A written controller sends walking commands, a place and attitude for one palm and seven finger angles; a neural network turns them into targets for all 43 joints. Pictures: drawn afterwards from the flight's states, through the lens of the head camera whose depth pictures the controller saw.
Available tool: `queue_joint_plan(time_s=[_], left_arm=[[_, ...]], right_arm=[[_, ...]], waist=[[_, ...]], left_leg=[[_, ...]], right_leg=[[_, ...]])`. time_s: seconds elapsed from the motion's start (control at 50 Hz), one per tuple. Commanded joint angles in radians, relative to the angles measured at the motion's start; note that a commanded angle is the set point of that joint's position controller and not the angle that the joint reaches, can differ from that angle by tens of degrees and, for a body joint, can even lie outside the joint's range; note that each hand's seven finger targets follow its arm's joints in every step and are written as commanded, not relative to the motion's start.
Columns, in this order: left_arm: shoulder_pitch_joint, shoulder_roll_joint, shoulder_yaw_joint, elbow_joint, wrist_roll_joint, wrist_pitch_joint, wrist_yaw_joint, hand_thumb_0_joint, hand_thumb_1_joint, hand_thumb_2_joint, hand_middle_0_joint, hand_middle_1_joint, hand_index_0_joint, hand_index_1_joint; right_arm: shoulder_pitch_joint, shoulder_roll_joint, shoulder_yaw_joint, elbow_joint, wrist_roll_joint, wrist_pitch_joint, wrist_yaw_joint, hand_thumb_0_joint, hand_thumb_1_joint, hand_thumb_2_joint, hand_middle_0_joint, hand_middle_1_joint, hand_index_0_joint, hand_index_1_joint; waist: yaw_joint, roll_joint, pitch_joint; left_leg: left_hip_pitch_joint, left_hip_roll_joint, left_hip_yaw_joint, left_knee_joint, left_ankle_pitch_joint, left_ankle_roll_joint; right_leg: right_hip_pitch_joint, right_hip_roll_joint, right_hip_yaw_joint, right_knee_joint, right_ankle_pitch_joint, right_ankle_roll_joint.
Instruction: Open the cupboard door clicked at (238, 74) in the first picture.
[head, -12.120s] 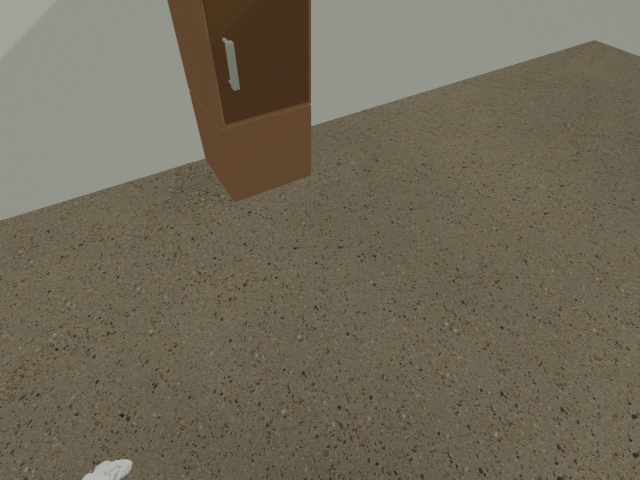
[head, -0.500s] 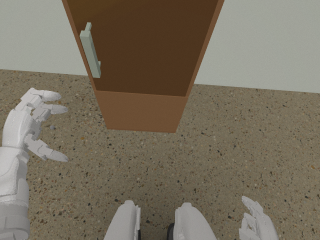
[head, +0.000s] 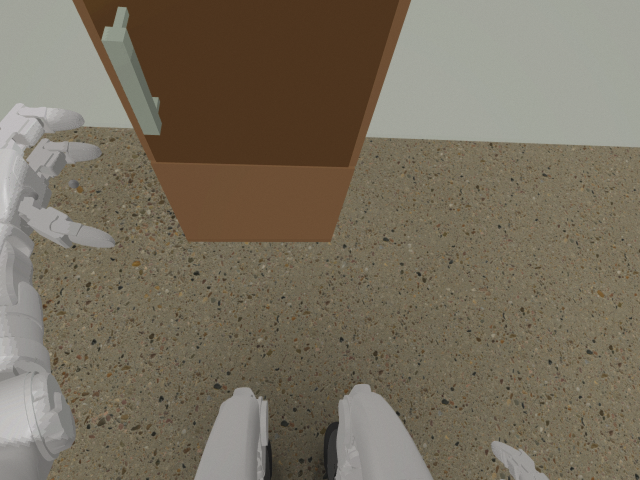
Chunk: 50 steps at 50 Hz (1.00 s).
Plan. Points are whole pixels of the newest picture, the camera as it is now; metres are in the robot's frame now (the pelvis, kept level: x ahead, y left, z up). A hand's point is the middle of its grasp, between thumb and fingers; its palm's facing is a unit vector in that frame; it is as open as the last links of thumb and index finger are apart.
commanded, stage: move the hooked fingers beside the handle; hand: left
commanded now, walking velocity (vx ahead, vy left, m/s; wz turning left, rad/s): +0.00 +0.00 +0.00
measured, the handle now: (138, 76) +0.63 +0.25 +0.02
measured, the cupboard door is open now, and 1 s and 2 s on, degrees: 0 0 0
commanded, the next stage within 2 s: slide the fingers in behind the handle in 1.52 s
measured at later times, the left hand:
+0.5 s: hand (100, 122) +0.54 +0.27 +0.03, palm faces +0.04 -1.00 -0.05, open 13.9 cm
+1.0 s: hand (101, 107) +0.58 +0.29 +0.01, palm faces +0.04 -1.00 -0.05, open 13.8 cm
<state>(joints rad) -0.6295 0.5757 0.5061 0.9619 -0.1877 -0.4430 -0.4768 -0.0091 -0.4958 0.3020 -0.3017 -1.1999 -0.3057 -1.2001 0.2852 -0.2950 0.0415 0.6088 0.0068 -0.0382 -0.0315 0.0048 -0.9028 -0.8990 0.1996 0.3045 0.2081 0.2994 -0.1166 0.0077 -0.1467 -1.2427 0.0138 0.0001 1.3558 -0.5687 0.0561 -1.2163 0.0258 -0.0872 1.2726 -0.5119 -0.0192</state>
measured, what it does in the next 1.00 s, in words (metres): stands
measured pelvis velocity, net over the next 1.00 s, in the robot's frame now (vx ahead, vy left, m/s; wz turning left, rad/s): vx -0.01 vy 0.01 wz -0.07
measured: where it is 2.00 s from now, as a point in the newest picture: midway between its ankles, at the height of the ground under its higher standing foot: outside the picture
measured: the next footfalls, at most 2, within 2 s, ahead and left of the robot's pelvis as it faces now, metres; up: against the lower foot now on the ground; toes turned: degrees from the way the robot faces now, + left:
none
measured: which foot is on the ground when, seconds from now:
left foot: down 0.00-1.00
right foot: down 0.00-1.00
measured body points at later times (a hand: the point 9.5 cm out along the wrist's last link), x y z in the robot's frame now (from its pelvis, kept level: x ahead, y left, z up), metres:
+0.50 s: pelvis -0.01 +0.00 -0.03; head +0.20 +0.04 +0.37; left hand +0.53 +0.33 +0.03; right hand +0.01 -0.28 -0.12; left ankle +0.03 +0.08 -0.61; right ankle +0.04 -0.12 -0.61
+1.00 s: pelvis -0.01 +0.01 -0.05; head +0.23 +0.06 +0.33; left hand +0.57 +0.34 +0.01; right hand -0.04 -0.25 -0.12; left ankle +0.03 +0.08 -0.61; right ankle +0.04 -0.12 -0.61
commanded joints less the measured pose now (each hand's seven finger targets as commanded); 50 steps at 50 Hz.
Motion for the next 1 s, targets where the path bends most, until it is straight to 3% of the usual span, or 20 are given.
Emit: queue_joint_plan(time_s=[0.0, 0.06, 0.14, 0.22, 0.28, 0.3, 0.34, 0.4, 0.46, 0.52, 0.58, 0.64, 0.7, 0.76, 0.8, 0.82, 0.86, 0.9, 0.92, 0.98], left_arm=[[-0.387, 0.332, 0.058, -0.11, -0.002, -0.072, 0.011, 0.0, -0.5, 0.3, -0.3, -1.2, -0.3, -1.2], [-0.462, 0.334, 0.039, -0.095, 0.01, -0.08, 0.01, 0.0, -0.5, 0.3, -0.3, -1.2, -0.3, -1.2], [-0.546, 0.396, 0.051, -0.015, 0.033, -0.063, 0.011, 0.0, -0.5, 0.3, -0.3, -1.2, -0.3, -1.2], [-0.635, 0.458, 0.064, 0.003, 0.06, -0.059, 0.022, 0.0, -0.5, 0.3, -0.3, -1.2, -0.3, -1.2], [-0.697, 0.481, 0.056, 0.047, 0.075, -0.039, 0.028, 0.0, -0.5, 0.3, -0.3, -1.2, -0.3, -1.2], [-0.716, 0.525, 0.08, 0.036, 0.082, -0.036, 0.032, 0.0, -0.5, 0.3, -0.3, -1.2, -0.3, -1.2], [-0.737, 0.549, 0.082, 0.048, 0.095, -0.021, 0.033, 0.0, -0.5, 0.3, -0.3, -1.2, -0.3, -1.2], [-0.769, 0.584, 0.091, 0.041, 0.115, -0.012, 0.035, 0.0, -0.5, 0.3, -0.3, -1.2, -0.3, -1.2], [-0.792, 0.625, 0.105, 0.073, 0.123, 0.01, 0.035, 0.0, -0.5, 0.3, -0.3, -1.2, -0.3, -1.2], [-0.854, 0.636, 0.09, 0.067, 0.141, 0.029, 0.034, 0.0, -0.5, 0.3, -0.3, -1.2, -0.3, -1.2], [-0.896, 0.673, 0.094, 0.087, 0.162, 0.039, 0.039, 0.0, -0.5, 0.3, -0.3, -1.2, -0.3, -1.2], [-0.964, 0.645, 0.046, 0.116, 0.176, 0.059, 0.04, 0.0, -0.5, 0.3, -0.3, -1.2, -0.3, -1.2], [-1.013, 0.679, 0.046, 0.116, 0.196, 0.065, 0.044, 0.0, -0.5, 0.3, -0.3, -1.2, -0.3, -1.2], [-0.951, 0.663, 0.037, 0.153, 0.207, 0.091, 0.044, 0.0, -0.5, 0.3, -0.3, -1.2, -0.3, -1.2], [-0.926, 0.682, 0.053, 0.142, 0.207, 0.108, 0.04, 0.0, -0.5, 0.3, -0.3, -1.2, -0.3, -1.2], [-0.939, 0.69, 0.054, 0.135, 0.206, 0.115, 0.037, 0.0, -0.5, 0.3, -0.3, -1.2, -0.3, -1.2], [-0.964, 0.667, 0.036, 0.119, 0.207, 0.125, 0.033, 0.0, -0.5, 0.3, -0.3, -1.2, -0.3, -1.2], [-0.954, 0.696, 0.059, 0.086, 0.204, 0.126, 0.03, 0.0, -0.5, 0.3, -0.3, -1.2, -0.3, -1.2], [-0.975, 0.687, 0.055, 0.061, 0.201, 0.121, 0.032, 0.0, -0.5, 0.3, -0.3, -1.2, -0.3, -1.2], [-1.018, 0.693, 0.074, -0.027, 0.193, 0.092, 0.044, 0.0, -0.5, 0.3, -0.3, -1.2, -0.3, -1.2]], right_arm=[[0.133, -0.199, -0.07, -0.056, 0.001, -0.006, -0.012, 0.0, -0.9, -0.9, 0.2, 0.3, 0.2, 0.3], [0.142, -0.201, -0.065, -0.058, -0.004, 0.006, -0.01, 0.0, -0.9, -0.9, 0.2, 0.3, 0.2, 0.3], [0.158, -0.212, -0.055, -0.049, -0.007, 0.025, -0.013, 0.0, -0.9, -0.9, 0.2, 0.3, 0.2, 0.3], [0.177, -0.224, -0.047, -0.046, -0.015, 0.04, -0.014, 0.0, -0.9, -0.9, 0.2, 0.3, 0.2, 0.3], [0.191, -0.227, -0.037, -0.047, -0.017, 0.051, -0.013, 0.0, -0.9, -0.9, 0.2, 0.3, 0.2, 0.3], [0.197, -0.232, -0.034, -0.049, -0.021, 0.057, -0.014, 0.0, -0.9, -0.9, 0.2, 0.3, 0.2, 0.3], [0.209, -0.233, -0.029, -0.052, -0.022, 0.065, -0.012, 0.0, -0.9, -0.9, 0.2, 0.3, 0.2, 0.3], [0.225, -0.236, -0.023, -0.055, -0.028, 0.08, -0.004, 0.0, -0.9, -0.9, 0.2, 0.3, 0.2, 0.3], [0.237, -0.236, -0.012, -0.061, -0.027, 0.093, -0.004, 0.0, -0.9, -0.9, 0.2, 0.3, 0.2, 0.3], [0.255, -0.237, -0.008, -0.056, -0.031, 0.103, -0.001, 0.0, -0.9, -0.9, 0.2, 0.3, 0.2, 0.3], [0.27, -0.241, 0.002, -0.054, -0.035, 0.113, -0.001, 0.0, -0.9, -0.9, 0.2, 0.3, 0.2, 0.3], [0.28, -0.241, 0.01, -0.049, -0.037, 0.117, -0.002, 0.0, -0.9, -0.9, 0.2, 0.3, 0.2, 0.3], [0.3, -0.246, 0.017, -0.048, -0.043, 0.123, -0.003, 0.0, -0.9, -0.9, 0.2, 0.3, 0.2, 0.3], [0.311, -0.243, 0.025, -0.063, -0.046, 0.136, 0.002, 0.0, -0.9, -0.9, 0.2, 0.3, 0.2, 0.3], [0.313, -0.245, 0.024, -0.077, -0.046, 0.145, 0.003, 0.0, -0.9, -0.9, 0.2, 0.3, 0.2, 0.3], [0.314, -0.245, 0.025, -0.076, -0.044, 0.148, 0.002, 0.0, -0.9, -0.9, 0.2, 0.3, 0.2, 0.3], [0.323, -0.239, 0.025, -0.077, -0.045, 0.151, 0.004, 0.0, -0.9, -0.9, 0.2, 0.3, 0.2, 0.3], [0.325, -0.246, 0.023, -0.077, -0.045, 0.154, 0.006, 0.0, -0.9, -0.9, 0.2, 0.3, 0.2, 0.3], [0.324, -0.245, 0.02, -0.075, -0.046, 0.154, 0.006, 0.0, -0.9, -0.9, 0.2, 0.3, 0.2, 0.3], [0.328, -0.241, 0.013, -0.061, -0.05, 0.149, 0.014, 0.0, -0.9, -0.9, 0.2, 0.3, 0.2, 0.3]], waist=[[-0.006, 0.159, -0.462], [-0.026, 0.176, -0.478], [-0.052, 0.178, -0.47], [-0.066, 0.22, -0.516], [-0.095, 0.211, -0.516], [-0.088, 0.238, -0.541], [-0.095, 0.243, -0.564], [-0.092, 0.309, -0.605], [-0.112, 0.26, -0.592], [-0.128, 0.317, -0.607], [-0.144, 0.317, -0.585], [-0.184, 0.319, -0.565], [-0.191, 0.371, -0.588], [-0.178, 0.403, -0.575], [-0.169, 0.385, -0.596], [-0.179, 0.359, -0.591], [-0.188, 0.384, -0.583], [-0.173, 0.4, -0.605], [-0.18, 0.401, -0.613], [-0.172, 0.477, -0.662]], left_leg=[[0.388, 0.02, -0.102, -0.167, 0.385, -0.036], [0.386, 0.019, -0.107, -0.154, 0.377, -0.031], [0.328, 0.02, -0.104, -0.125, 0.341, -0.024], [0.343, 0.023, -0.125, -0.106, 0.364, -0.029], [0.31, 0.024, -0.125, -0.082, 0.361, -0.021], [0.314, 0.024, -0.126, -0.074, 0.377, -0.023], [0.304, 0.025, -0.125, -0.061, 0.395, -0.02], [0.35, 0.032, -0.138, -0.05, 0.453, -0.033], [0.29, 0.031, -0.134, -0.032, 0.44, -0.016], [0.297, 0.036, -0.135, -0.017, 0.456, -0.017], [0.291, 0.042, -0.15, -0.012, 0.451, -0.019], [0.269, 0.044, -0.153, 0.004, 0.425, -0.013], [0.301, 0.046, -0.17, 0.012, 0.455, -0.022], [0.332, 0.049, -0.183, 0.003, 0.5, -0.033], [0.318, 0.051, -0.173, 0.009, 0.502, -0.028], [0.297, 0.052, -0.168, 0.012, 0.483, -0.022], [0.311, 0.053, -0.177, 0.009, 0.488, -0.023], [0.335, 0.056, -0.184, 0.002, 0.489, -0.032], [0.349, 0.058, -0.187, 0.001, 0.487, -0.033], [0.442, 0.064, -0.208, -0.007, 0.544, -0.052]], right_leg=[[0.139, 0.011, 0.041, -0.119, 0.187, -0.011], [0.117, 0.011, 0.042, -0.112, 0.179, -0.013], [0.096, 0.012, 0.048, -0.105, 0.165, -0.007], [0.053, 0.013, 0.038, -0.078, 0.163, -0.011], [0.034, 0.016, 0.038, -0.07, 0.168, -0.006], [0.039, 0.014, 0.038, -0.062, 0.176, -0.007], [0.045, 0.015, 0.039, -0.056, 0.192, -0.006], [0.012, 0.017, 0.03, -0.038, 0.206, -0.008], [0.037, 0.022, 0.033, -0.036, 0.222, -0.004], [0.009, 0.021, 0.032, -0.034, 0.229, -0.001], [-0.024, 0.025, 0.02, -0.023, 0.214, -0.002], [-0.066, 0.026, 0.019, -0.021, 0.202, 0.001], [-0.101, 0.025, 0.009, -0.004, 0.204, -0.003], [-0.132, 0.026, -0.004, 0.003, 0.209, -0.008], [-0.106, 0.029, -0.002, 0.001, 0.22, -0.004], [-0.094, 0.031, 0.0, -0.001, 0.224, -0.001], [-0.114, 0.029, -0.004, 0.002, 0.221, -0.002], [-0.113, 0.032, -0.008, 0.001, 0.215, -0.003], [-0.118, 0.033, -0.006, -0.003, 0.214, -0.003], [-0.145, 0.033, -0.008, -0.001, 0.221, -0.006]])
